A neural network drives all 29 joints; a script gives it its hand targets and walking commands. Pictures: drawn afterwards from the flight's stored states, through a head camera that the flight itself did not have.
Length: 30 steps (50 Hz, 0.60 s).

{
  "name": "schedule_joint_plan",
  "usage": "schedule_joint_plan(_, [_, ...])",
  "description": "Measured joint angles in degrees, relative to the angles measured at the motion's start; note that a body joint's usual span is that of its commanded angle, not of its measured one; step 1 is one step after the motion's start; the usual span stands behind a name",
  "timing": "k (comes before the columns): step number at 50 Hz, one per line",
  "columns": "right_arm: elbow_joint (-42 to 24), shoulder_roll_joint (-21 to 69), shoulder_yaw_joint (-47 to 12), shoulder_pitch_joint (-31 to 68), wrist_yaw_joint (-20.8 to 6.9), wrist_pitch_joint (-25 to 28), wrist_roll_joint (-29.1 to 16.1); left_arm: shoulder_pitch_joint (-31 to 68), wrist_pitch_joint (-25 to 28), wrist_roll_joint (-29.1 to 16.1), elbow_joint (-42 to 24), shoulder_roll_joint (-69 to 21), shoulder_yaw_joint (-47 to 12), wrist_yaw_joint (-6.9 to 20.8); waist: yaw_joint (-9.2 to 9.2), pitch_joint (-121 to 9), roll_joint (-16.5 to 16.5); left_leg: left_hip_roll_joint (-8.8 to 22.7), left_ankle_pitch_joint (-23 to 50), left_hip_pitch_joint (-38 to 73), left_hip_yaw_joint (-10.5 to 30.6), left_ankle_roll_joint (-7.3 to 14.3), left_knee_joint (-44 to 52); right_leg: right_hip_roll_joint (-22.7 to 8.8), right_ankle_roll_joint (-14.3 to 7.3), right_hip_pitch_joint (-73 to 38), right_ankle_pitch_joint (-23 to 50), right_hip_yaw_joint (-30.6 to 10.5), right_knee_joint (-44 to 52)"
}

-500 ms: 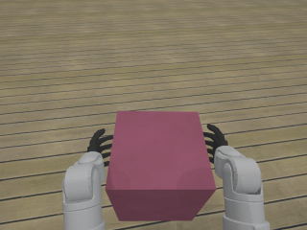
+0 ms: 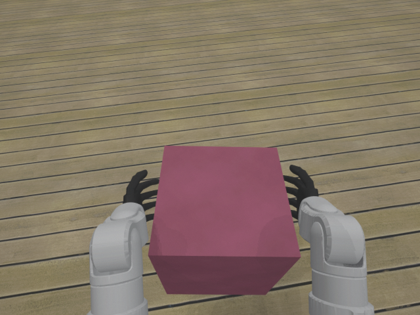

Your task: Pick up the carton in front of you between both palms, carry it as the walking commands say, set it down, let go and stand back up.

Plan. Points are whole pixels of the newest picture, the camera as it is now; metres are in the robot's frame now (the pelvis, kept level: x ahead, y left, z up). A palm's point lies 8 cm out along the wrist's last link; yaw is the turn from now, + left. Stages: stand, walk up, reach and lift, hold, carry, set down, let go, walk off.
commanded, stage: carry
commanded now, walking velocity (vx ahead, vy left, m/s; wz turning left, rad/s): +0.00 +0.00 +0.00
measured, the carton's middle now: (218, 225) +0.28 +0.00 +0.01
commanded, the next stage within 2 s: hold in 1.72 s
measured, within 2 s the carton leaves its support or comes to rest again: neither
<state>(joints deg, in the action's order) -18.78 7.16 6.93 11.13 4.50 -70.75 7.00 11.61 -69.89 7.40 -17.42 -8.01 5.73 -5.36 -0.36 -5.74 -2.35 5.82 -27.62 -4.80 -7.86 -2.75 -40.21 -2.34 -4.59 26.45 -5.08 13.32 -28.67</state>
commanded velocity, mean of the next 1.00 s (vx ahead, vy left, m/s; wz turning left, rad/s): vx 0.00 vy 0.00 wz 0.00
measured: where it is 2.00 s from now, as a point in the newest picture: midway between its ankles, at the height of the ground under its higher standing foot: outside the picture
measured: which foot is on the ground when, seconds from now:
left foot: up 0.00-0.24, down 0.26-1.00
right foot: down 0.00-1.00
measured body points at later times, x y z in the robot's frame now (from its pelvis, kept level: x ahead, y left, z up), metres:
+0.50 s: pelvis +0.16 +0.01 +0.01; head +0.13 +0.02 +0.46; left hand +0.44 +0.16 +0.10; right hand +0.44 -0.14 +0.10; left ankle +0.15 +0.12 -0.72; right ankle +0.11 -0.09 -0.72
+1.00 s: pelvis +0.16 +0.02 +0.01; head +0.13 +0.02 +0.46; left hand +0.43 +0.16 +0.07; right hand +0.43 -0.14 +0.07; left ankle +0.15 +0.12 -0.72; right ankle +0.11 -0.09 -0.72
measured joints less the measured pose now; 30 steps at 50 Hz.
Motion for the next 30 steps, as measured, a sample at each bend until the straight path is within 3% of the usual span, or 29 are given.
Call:
schedule_joint_plan(2, [1.24, 0.18, 0.78, 0.22, 0.02, -0.08, 0.15, 0.57, 0.31, 0.12, 2.04, -0.13, 0.19, 0.04, 0.02, 1.86, -0.08, -1.82, -1.89, -7.64, 3.38, 0.4, -13.11, -0.42, 0.08, -1.57, -1.38, 0.16, 0.64])
schedule_joint_plan(4, [1.47, 0.89, 0.79, -0.38, 0.17, 0.2, 0.44, -0.19, 0.6, -0.13, 2.24, -0.03, 0.52, 0.22, 0.13, 3.36, 0.21, -2.6, -1.27, -12.55, 3.75, 1.04, -14.41, -0.59, 0.34, -4.17, -0.98, 0.14, 3.78])
schedule_joint_plan(9, [-0.04, 0.64, -0.99, -0.87, 0.42, 1.64, 0.38, -1.87, 2.38, -0.77, -0.22, 0.24, 0.6, 0.42, -0.17, 5.3, 0.38, -2.56, 3.5, -16.69, 2.63, 1.21, 2.91, -0.27, 0.71, -8.98, -1.42, -0.45, 8.42])
schedule_joint_plan(14, [-2.71, 0.57, -1.8, -1.63, 0.61, 1.74, 0.24, -2.65, 2.78, -1.13, -2.67, 0.36, 0.18, 0.52, -0.07, 3.73, -0.07, -1.01, 21.68, -13.27, 0.02, 1.54, 16.17, 0.58, 2.11, -11.77, -7.23, -0.74, 3.87])
schedule_joint_plan(20, [0.99, 0.65, -1.29, -0.79, 0.21, 0.6, 0.55, -1.9, 0.29, 0.02, -0.58, 0.31, 0.75, 0.55, 0.01, -1.8, 3.27, -2.03, 13.54, -10.69, -1.29, 2.71, 12.81, -0.98, 3.96, -14.27, -12.2, -1.97, 1.42])
schedule_joint_plan(30, [3.53, 0.73, -0.3, -0.17, -0.05, 0.51, 0.71, -0.69, -0.53, 0.7, 1.79, 0.14, 1.12, 0.43, 0.36, -2.14, 2.96, -2.46, 9.76, -10.89, -1.89, 2.99, 9.67, -2.01, 5.45, -13.91, -15.29, -3.06, -1.63])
